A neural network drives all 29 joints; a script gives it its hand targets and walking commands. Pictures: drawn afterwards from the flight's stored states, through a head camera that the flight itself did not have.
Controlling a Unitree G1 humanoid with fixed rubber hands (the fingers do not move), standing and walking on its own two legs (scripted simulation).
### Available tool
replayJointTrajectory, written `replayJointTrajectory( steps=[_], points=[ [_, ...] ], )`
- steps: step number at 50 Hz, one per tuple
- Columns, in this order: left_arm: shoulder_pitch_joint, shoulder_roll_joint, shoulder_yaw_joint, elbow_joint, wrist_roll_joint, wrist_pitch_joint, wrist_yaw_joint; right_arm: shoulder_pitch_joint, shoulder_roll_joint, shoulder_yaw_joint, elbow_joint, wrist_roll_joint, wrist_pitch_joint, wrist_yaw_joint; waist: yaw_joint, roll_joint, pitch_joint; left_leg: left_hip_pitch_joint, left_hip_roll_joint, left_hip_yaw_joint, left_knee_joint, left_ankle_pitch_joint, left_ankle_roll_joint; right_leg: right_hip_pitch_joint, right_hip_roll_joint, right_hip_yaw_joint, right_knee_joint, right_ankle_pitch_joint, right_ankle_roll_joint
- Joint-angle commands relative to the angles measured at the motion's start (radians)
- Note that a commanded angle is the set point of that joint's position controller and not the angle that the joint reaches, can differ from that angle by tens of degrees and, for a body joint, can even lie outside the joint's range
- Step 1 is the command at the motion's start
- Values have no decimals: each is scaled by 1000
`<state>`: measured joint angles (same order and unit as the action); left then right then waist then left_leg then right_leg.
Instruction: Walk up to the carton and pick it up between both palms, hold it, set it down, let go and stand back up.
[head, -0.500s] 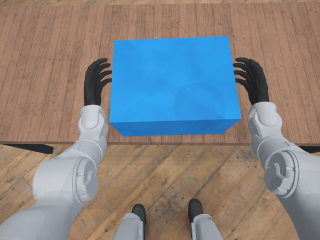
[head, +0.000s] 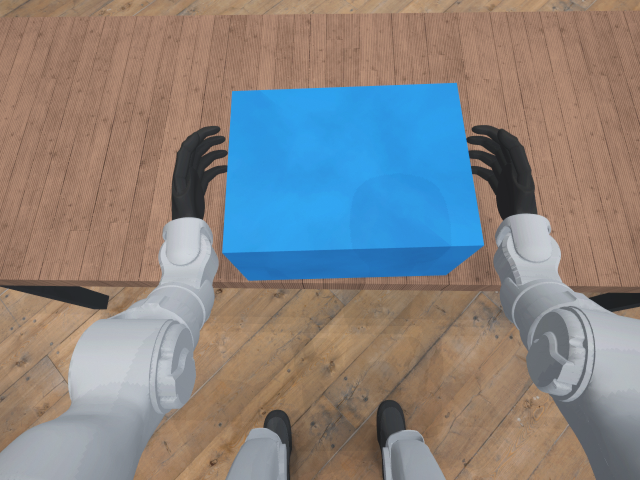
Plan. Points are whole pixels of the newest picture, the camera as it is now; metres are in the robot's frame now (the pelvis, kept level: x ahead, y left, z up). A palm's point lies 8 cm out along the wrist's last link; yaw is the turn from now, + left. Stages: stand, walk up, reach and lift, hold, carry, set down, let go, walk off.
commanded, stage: reach and lift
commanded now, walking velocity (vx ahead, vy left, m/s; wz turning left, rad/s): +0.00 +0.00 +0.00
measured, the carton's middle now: (345, 188) +0.50 -0.01 -0.09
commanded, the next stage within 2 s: none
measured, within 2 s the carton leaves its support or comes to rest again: leaves its support in 0.90 s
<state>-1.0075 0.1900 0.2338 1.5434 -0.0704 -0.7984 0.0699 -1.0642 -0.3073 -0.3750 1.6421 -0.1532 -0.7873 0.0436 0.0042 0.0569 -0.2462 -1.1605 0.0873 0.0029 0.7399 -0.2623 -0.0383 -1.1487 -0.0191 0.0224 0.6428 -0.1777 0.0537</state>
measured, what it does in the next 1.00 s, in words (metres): stands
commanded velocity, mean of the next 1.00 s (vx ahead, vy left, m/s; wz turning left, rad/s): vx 0.00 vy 0.00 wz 0.00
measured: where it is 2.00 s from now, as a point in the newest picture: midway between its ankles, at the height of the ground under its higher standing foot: (335, 464)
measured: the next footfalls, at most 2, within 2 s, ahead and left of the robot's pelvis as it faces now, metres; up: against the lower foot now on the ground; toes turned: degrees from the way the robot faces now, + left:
none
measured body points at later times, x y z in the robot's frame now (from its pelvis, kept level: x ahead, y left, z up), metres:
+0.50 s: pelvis -0.02 +0.00 +0.00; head +0.15 -0.01 +0.41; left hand +0.43 +0.19 -0.02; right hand +0.44 -0.20 -0.02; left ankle +0.01 +0.14 -0.69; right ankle +0.04 -0.15 -0.69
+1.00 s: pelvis -0.04 +0.00 +0.00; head +0.09 -0.01 +0.43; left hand +0.39 +0.20 +0.00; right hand +0.42 -0.19 +0.00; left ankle +0.01 +0.14 -0.69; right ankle +0.04 -0.15 -0.69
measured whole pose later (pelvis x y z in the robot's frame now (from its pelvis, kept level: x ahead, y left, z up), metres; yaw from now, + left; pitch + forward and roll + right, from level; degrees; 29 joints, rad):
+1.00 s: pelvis -0.04 +0.00 +0.00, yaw +2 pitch +34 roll -2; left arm -0.87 0.18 -0.10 1.49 -0.33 -0.57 0.15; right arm -0.88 -0.24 -0.14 1.40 0.02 -0.42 0.00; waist 0.00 0.07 -0.35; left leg -1.12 0.07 -0.03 0.74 -0.21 -0.04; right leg -1.09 -0.03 -0.01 0.64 -0.14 0.05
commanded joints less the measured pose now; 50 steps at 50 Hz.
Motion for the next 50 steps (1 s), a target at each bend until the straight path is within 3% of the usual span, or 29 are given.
replayJointTrajectory(
  steps=[1, 4, 8, 13, 16, 28, 37, 43, 50],
  points=[
    [-237, -518, -249, 98, 98, 29, -169, -260, 509, 219, -7, -129, -1, 131, -14, -36, -712, 449, -96, 94, 29, 474, -16, 484, 77, -146, 20, 583, -13],
    [-248, -538, -282, 96, 74, 41, -175, -265, 499, 221, -21, -126, 8, 127, -37, -35, -729, 435, -100, 94, 29, 450, -11, 506, 76, -144, 19, 585, -12],
    [-250, -536, -276, 92, 68, 40, -174, -275, 522, 243, -32, -120, 21, 130, -22, -44, -729, 406, -103, 99, 23, 401, -9, 524, 67, -132, 33, 556, -9],
    [-275, -552, -300, 74, 43, 42, -177, -289, 558, 256, -75, -102, 36, 126, -42, -54, -723, 373, -111, 102, 18, 352, -4, 557, 64, -129, 37, 536, -5],
    [-299, -582, -350, 8, 15, 40, -168, -309, 580, 284, -122, -85, 43, 126, -52, -25, -789, 413, -109, 89, 27, 384, -20, 553, 71, -134, 42, 535, -9],
    [-402, -624, -406, -102, -48, 51, -148, -389, 635, 327, -227, -49, 106, 137, -69, -21, -811, 398, -110, 79, 21, 251, -12, 531, 68, -130, 46, 358, -15],
    [-464, -655, -458, -242, -104, 91, -134, -395, 678, 377, -320, 7, 182, 138, -84, -3, -857, 432, -111, 60, 19, 260, -17, 574, 70, -119, 48, 328, -21],
    [-469, -703, -520, -387, -146, 114, -121, -380, 739, 452, -447, 70, 229, 133, -87, 1, -945, 512, -113, 39, 22, 385, -34, 639, 78, -113, 45, 425, -26],
    [-546, -711, -577, -569, -193, 169, -113, -319, 793, 506, -540, 132, 330, 124, -123, 18, -939, 571, -120, 13, 1, 357, -38, 670, 76, -106, 18, 363, -25]
  ],
)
